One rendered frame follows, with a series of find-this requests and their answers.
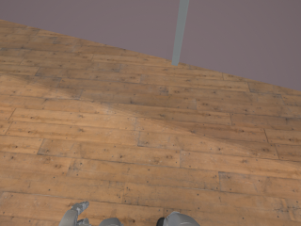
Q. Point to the left robot hand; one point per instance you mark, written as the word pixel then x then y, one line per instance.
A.
pixel 71 216

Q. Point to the robot right thigh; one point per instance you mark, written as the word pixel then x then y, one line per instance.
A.
pixel 178 219

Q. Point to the panel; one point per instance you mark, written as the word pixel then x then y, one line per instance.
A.
pixel 181 20

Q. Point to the right robot shin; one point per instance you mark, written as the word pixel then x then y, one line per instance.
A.
pixel 174 212

